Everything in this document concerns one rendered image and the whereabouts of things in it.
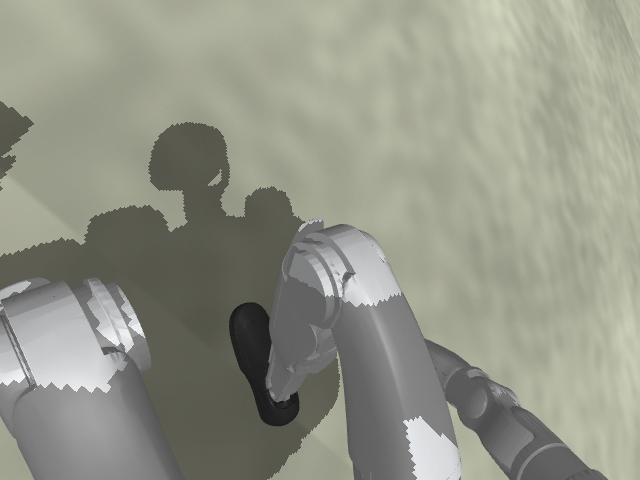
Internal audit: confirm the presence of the right robot foot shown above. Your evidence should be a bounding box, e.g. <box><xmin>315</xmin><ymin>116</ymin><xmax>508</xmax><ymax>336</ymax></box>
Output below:
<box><xmin>229</xmin><ymin>302</ymin><xmax>299</xmax><ymax>426</ymax></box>

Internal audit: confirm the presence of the right robot hand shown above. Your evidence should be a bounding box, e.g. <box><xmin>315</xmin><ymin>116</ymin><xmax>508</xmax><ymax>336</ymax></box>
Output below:
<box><xmin>424</xmin><ymin>338</ymin><xmax>471</xmax><ymax>394</ymax></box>

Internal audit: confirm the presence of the right robot arm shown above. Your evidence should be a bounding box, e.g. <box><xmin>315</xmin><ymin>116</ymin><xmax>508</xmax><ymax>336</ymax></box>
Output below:
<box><xmin>445</xmin><ymin>366</ymin><xmax>608</xmax><ymax>480</ymax></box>

